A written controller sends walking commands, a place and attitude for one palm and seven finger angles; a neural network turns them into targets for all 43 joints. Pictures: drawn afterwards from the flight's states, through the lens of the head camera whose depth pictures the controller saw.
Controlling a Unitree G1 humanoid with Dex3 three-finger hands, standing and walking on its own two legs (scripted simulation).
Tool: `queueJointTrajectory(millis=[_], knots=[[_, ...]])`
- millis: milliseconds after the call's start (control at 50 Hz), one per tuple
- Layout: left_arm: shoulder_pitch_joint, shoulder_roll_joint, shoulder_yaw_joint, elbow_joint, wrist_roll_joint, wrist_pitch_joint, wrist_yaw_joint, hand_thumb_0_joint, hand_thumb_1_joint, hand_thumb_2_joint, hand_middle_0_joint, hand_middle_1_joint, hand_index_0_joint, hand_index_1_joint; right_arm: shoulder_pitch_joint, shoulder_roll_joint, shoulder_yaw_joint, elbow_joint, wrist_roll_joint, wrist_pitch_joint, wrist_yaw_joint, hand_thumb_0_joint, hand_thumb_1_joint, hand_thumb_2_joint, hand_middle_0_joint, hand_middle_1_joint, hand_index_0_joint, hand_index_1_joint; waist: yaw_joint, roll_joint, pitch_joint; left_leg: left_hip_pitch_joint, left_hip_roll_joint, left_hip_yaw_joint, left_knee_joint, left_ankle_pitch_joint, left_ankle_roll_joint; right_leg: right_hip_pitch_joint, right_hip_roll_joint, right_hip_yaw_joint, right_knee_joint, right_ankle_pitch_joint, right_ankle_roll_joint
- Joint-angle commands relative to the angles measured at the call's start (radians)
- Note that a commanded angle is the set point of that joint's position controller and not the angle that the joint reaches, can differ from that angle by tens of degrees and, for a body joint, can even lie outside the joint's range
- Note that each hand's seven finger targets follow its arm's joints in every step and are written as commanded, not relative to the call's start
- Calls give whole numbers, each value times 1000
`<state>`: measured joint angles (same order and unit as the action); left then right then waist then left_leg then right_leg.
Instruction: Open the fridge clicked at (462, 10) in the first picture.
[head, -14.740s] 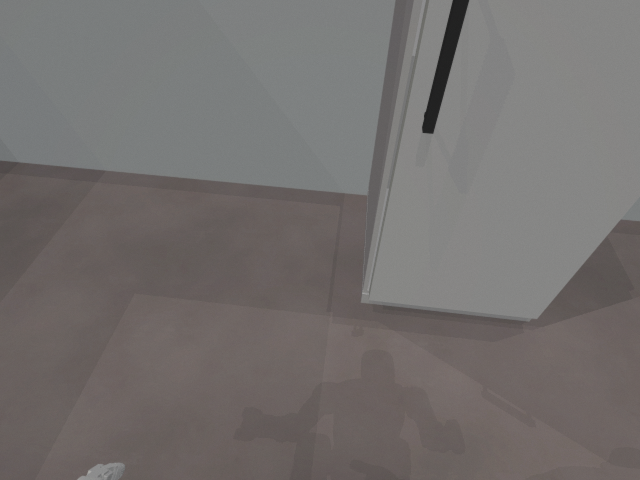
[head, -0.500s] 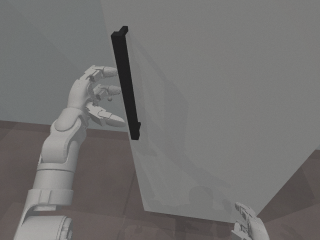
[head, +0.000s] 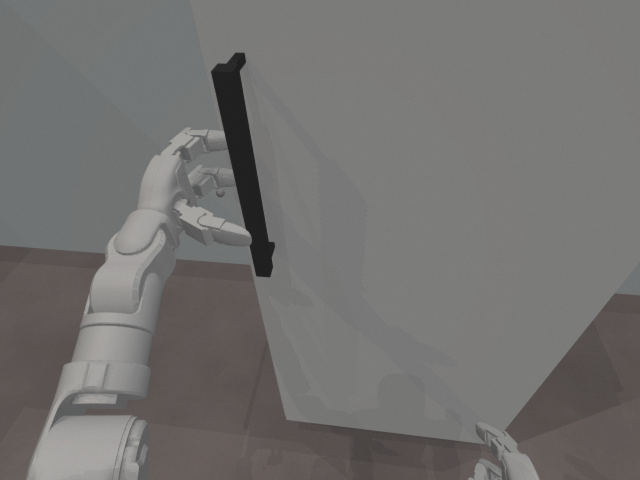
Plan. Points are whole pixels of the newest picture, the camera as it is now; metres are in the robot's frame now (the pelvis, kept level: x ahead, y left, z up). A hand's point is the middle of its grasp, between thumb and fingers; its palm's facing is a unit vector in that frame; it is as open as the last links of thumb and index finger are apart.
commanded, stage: slide the fingers in behind the handle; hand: left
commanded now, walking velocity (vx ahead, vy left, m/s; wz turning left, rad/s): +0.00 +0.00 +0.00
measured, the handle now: (253, 182) +0.43 +0.11 +0.19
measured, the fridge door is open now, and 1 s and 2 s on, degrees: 0 0 0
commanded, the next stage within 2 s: grip the handle and tug to test in 1.60 s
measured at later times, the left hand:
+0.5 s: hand (247, 198) +0.37 +0.10 +0.21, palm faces -0.07 -1.00 -0.02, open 14.0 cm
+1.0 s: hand (263, 198) +0.38 +0.09 +0.20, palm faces -0.06 -1.00 -0.03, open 14.0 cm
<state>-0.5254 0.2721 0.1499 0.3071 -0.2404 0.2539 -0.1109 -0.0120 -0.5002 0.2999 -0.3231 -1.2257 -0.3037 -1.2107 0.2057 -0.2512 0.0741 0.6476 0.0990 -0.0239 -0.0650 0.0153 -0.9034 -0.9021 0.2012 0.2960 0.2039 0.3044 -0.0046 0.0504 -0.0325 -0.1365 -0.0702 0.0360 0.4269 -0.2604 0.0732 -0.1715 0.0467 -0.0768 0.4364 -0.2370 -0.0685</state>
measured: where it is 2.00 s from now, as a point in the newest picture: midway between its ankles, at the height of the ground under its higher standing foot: outside the picture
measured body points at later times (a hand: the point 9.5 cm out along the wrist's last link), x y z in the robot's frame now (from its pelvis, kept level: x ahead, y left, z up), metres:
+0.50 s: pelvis +0.00 -0.01 +0.00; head -0.03 -0.03 +0.45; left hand +0.37 +0.16 +0.21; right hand +0.19 -0.23 -0.09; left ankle -0.02 +0.07 -0.74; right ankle +0.00 -0.07 -0.74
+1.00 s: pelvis +0.01 -0.02 +0.00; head -0.02 -0.05 +0.45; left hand +0.38 +0.14 +0.20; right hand +0.18 -0.24 -0.10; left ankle -0.02 +0.07 -0.74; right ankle +0.00 -0.07 -0.74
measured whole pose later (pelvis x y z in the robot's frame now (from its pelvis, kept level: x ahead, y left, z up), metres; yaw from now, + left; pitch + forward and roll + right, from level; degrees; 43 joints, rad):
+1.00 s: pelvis +0.01 -0.02 +0.00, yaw +0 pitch -2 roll +1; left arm -0.47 0.19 0.08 0.18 -0.22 0.29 -0.03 -0.01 -0.50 0.30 -0.31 -1.23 -0.30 -1.20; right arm 0.18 -0.25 0.07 0.63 0.09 0.01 -0.05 0.02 -0.90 -0.90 0.20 0.30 0.20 0.30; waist 0.00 0.06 -0.04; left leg -0.12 -0.05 0.03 0.43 -0.27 0.05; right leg -0.16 0.06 -0.08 0.44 -0.25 -0.09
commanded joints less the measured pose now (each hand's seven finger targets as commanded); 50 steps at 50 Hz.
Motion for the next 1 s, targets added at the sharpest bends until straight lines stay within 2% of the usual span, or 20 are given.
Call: queueJointTrajectory(millis=[0,40,80,160,180,280,340,420,540,560,580,600,640,680,740,760,800,840,860,980], knots=[[-411,188,78,-237,-13,-74,-7,0,-500,300,-300,-1200,-300,-1200,-155,-109,-45,-172,-2,-61,-7,0,-900,-900,200,300,200,300,6,-67,-238,65,77,-83,-37,230,-32,63,-73,81,-53,242,30],[-359,221,108,-244,-9,-69,-2,0,-500,300,-300,-1200,-300,-1200,-164,-112,-48,-177,-1,-55,-8,0,-900,-900,200,300,200,300,18,-65,-226,53,80,-79,-43,218,-30,78,-76,83,-61,230,32],[-401,156,45,-274,-11,-64,-3,0,-500,300,-300,-1200,-300,-1200,-170,-105,-42,-184,2,-59,-6,0,-900,-900,200,300,200,300,-1,-46,-211,56,78,-79,-43,200,-29,51,-75,81,-61,214,32],[-374,182,76,-331,-13,-63,6,0,-500,300,-300,-1200,-300,-1200,-175,-107,-47,-190,-1,-63,-7,0,-900,-900,200,300,200,300,6,-48,-245,83,78,-78,-38,225,-29,67,-73,82,-58,236,33],[-389,144,37,-344,-13,-61,4,0,-500,300,-300,-1200,-300,-1200,-181,-101,-44,-192,0,-64,-5,0,-900,-900,200,300,200,300,0,-40,-249,84,76,-76,-34,226,-29,63,-74,83,-53,240,35],[-399,100,-1,-337,-6,-41,24,0,-500,300,-300,-1200,-300,-1200,-180,-99,-44,-180,0,-60,-4,0,-900,-900,200,300,200,300,-11,-51,-220,83,75,-79,-31,208,-30,33,-71,78,-57,219,37],[-371,134,36,-334,-3,-32,41,0,-500,300,-300,-1200,-300,-1200,-182,-102,-47,-179,-2,-49,-4,0,-900,-900,200,300,200,300,3,-65,-225,73,74,-77,-30,222,-30,61,-74,80,-58,242,39],[-368,81,-4,-367,3,-28,49,0,-500,300,-300,-1200,-300,-1200,-193,-92,-43,-191,-5,-46,4,0,-900,-900,200,300,200,300,3,-68,-252,83,71,-73,-21,254,-31,71,-73,77,-38,283,38],[-347,106,24,-338,12,-13,74,0,-500,300,-300,-1200,-300,-1200,-198,-94,-43,-189,-5,-24,5,0,-900,-900,200,300,200,300,10,-78,-214,55,71,-67,-27,222,-27,72,-75,85,-55,258,43],[-379,67,-16,-351,11,-15,73,0,-500,300,-300,-1200,-300,-1200,-199,-92,-39,-193,-5,-24,5,0,-900,-900,200,300,200,300,-1,-79,-223,58,68,-65,-27,224,-23,71,-75,89,-54,264,45],[-387,103,15,-340,14,-13,79,0,-500,300,-300,-1200,-300,-1200,-193,-92,-42,-188,-4,-22,4,0,-900,-900,200,300,200,300,0,-82,-224,56,70,-65,-23,224,-23,72,-74,90,-55,266,45],[-410,76,-16,-347,15,-14,77,0,-500,300,-300,-1200,-300,-1200,-194,-91,-40,-190,-4,-21,4,0,-900,-900,200,300,200,300,-6,-78,-227,58,68,-65,-24,223,-23,72,-73,89,-53,265,45],[-397,107,18,-324,15,-18,85,0,-500,300,-300,-1200,-300,-1200,-194,-92,-41,-183,-6,-18,2,0,-900,-900,200,300,200,300,3,-68,-223,50,69,-67,-23,214,-23,80,-76,94,-59,257,45],[-438,69,-19,-328,13,-25,82,0,-500,300,-300,-1200,-300,-1200,-188,-89,-41,-184,-5,-19,3,0,-900,-900,200,300,200,300,-11,-90,-239,58,67,-67,-24,218,-21,77,-74,92,-56,265,47],[-395,57,-22,-347,16,-37,80,0,-500,300,-300,-1200,-300,-1200,-187,-89,-45,-186,-6,-24,7,0,-900,-900,200,300,200,300,0,-67,-263,80,70,-69,-18,267,-23,91,-73,86,-43,317,43],[-392,13,-63,-348,16,-38,74,0,-500,300,-300,-1200,-300,-1200,-189,-86,-43,-189,-5,-26,9,0,-900,-900,200,300,200,300,-7,-60,-268,88,67,-64,-15,271,-21,82,-72,88,-41,324,46],[-430,18,-69,-348,15,-37,73,0,-500,300,-300,-1200,-300,-1200,-183,-88,-44,-182,-4,-28,8,0,-900,-900,200,300,200,300,-15,-72,-261,83,65,-66,-10,255,-20,73,-71,90,-44,318,48],[-393,56,-24,-318,15,-34,82,0,-500,300,-300,-1200,-300,-1200,-184,-93,-47,-173,-8,-24,7,0,-900,-900,200,300,200,300,-2,-95,-243,65,67,-67,-15,244,-19,81,-72,92,-51,311,53],[-403,65,-13,-347,13,-35,87,0,-500,300,-300,-1200,-300,-1200,-185,-92,-46,-181,-10,-23,8,0,-900,-900,200,300,200,300,3,-92,-274,64,62,-64,-18,257,-18,108,-75,95,-47,330,53],[-367,35,-37,-388,12,-38,78,0,-500,300,-300,-1200,-300,-1200,-199,-85,-42,-194,-8,-24,15,0,-900,-900,200,300,200,300,4,-79,-266,60,59,-56,-13,264,-17,121,-79,99,-42,367,60]])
